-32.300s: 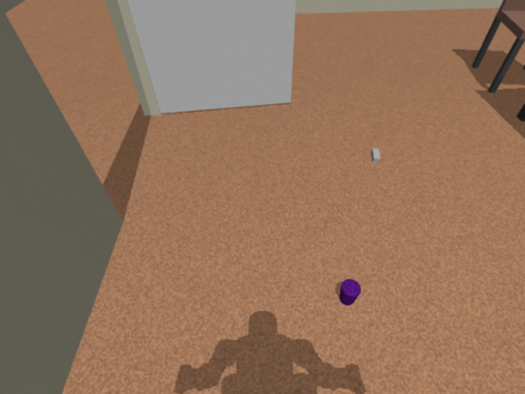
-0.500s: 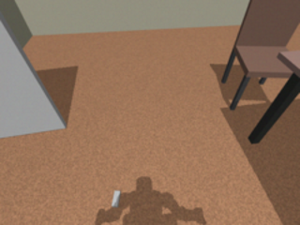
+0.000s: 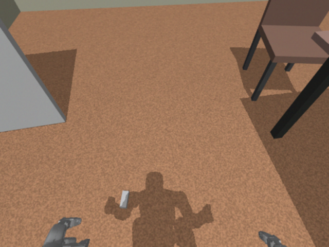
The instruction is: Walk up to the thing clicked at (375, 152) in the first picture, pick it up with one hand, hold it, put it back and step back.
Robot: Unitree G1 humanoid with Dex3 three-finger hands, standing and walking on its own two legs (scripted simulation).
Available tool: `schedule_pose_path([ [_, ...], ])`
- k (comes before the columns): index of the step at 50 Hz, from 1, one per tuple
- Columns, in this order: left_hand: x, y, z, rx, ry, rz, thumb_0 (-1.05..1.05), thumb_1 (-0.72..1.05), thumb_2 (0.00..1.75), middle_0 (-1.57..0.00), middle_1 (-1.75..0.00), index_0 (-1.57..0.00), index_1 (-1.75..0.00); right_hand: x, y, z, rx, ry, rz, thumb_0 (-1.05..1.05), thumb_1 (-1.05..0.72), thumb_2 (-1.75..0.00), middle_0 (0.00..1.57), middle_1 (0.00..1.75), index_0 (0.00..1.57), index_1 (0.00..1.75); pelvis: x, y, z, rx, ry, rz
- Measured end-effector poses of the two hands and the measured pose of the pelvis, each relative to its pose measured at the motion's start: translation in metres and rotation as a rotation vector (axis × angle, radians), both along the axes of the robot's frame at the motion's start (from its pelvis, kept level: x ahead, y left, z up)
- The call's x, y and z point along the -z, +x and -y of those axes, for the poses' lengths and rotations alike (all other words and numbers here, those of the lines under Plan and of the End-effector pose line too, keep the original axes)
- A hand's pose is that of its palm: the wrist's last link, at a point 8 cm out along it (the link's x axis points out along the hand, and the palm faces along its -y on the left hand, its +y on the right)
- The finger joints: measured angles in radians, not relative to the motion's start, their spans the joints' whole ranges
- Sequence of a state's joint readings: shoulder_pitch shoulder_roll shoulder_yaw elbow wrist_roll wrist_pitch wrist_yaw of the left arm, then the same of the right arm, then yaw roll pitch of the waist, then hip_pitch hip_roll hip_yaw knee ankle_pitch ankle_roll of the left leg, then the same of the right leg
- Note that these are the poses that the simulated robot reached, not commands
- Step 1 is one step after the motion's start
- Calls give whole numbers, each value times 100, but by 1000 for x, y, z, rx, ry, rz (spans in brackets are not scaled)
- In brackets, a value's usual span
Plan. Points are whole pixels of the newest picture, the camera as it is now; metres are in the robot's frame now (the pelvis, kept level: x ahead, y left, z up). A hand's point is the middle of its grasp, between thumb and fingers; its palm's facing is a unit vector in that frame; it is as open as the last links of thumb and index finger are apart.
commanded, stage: rise first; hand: left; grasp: from above
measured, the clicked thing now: (124, 199) +0.44 +0.25 -0.74
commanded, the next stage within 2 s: none
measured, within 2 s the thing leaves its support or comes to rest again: neither
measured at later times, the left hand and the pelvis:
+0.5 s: hand out of the picture +0.14 +0.26 -0.21, palm faces -0.19 -0.87 -0.47, open 14.2 cm; pelvis +0.00 +0.01 -0.07, yaw +0 degrees
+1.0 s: hand (91, 236) +0.21 +0.29 -0.37, palm faces -0.46 -0.54 -0.71, open 14.0 cm; pelvis -0.05 +0.00 -0.23, yaw -2 degrees
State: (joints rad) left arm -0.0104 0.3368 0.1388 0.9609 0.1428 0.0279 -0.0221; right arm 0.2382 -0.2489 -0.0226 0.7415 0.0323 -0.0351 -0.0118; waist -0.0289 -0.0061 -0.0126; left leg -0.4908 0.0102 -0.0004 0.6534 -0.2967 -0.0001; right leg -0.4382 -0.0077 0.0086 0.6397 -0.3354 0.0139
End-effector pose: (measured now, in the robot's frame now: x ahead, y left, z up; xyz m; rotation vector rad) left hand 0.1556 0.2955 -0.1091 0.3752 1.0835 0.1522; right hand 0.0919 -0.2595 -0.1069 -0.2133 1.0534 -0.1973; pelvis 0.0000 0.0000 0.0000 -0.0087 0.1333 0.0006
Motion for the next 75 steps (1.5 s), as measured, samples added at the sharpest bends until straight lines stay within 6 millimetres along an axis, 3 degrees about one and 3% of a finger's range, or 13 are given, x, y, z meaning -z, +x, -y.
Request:
schedule_pose_path([
  [8, 20, -10, -6, 13, 43, -50, 0, -22, 92, -21, -88, -20, -89, 12, 24, -7, -28, 1, 81, 1, -95, -91, 20, 30, 20, 30, 22, 4, -3, -2, -6, -68],
  [15, 36, -14, -8, 62, 72, -35, 0, -48, 99, -15, -96, -13, -98, 25, 52, -8, -60, -29, 153, 1, -94, -91, 20, 30, 20, 29, 46, 6, -5, -7, -16, -123],
  [23, 50, -19, -9, 106, 102, -50, -1, -54, 102, -10, -100, -7, -102, 35, 75, -15, -103, -32, 225, 1, -91, -90, 20, 30, 20, 30, 65, 6, -6, -10, -28, -175],
  [32, 70, -22, -10, 164, 148, -42, -1, -53, 99, -8, -103, -6, -105, 61, 83, -20, -148, -14, 256, 1, -88, -90, 20, 30, 20, 30, 93, -2, -3, -12, -35, -236],
  [36, 92, -17, -15, 222, 191, -41, -1, -53, 98, -7, -104, -6, -105, 82, 82, -19, -173, -12, 260, 1, -87, -90, 20, 30, 20, 30, 113, -11, -2, -12, -36, -275],
  [41, 134, 3, -21, 339, 256, -16, -1, -51, 98, -6, -104, -5, -105, 124, 78, -10, -196, -22, 245, 1, -84, -89, 20, 30, 20, 30, 151, -23, 1, -7, -33, -339],
  [50, 212, 60, -23, 594, 400, 103, -1, -48, 98, -6, -103, -5, -104, 226, 48, 9, -188, -37, 122, 1, -82, -88, 20, 30, 20, 30, 232, -48, 4, 14, -38, -441],
  [60, 289, 107, -25, 809, 533, 172, 0, -45, 97, -8, -102, -8, -102, 326, -23, 15, -146, -25, -92, 1, -83, -88, 20, 30, 20, 29, 312, -78, 4, 43, -54, -470],
  [67, 326, 134, -21, 915, 594, 222, 0, -45, 98, -6, -101, -7, -101, 365, -80, 15, -85, -27, -238, 1, -83, -88, 20, 30, 20, 29, 350, -90, 0, 58, -71, -457],
  [75, 356, 157, -16, 998, 635, 242, 0, -45, 99, -6, -99, -6, -98, 380, -122, 16, -40, -43, -346, 1, -84, -88, 20, 30, 20, 29, 375, -94, -2, 72, -84, -446],
])
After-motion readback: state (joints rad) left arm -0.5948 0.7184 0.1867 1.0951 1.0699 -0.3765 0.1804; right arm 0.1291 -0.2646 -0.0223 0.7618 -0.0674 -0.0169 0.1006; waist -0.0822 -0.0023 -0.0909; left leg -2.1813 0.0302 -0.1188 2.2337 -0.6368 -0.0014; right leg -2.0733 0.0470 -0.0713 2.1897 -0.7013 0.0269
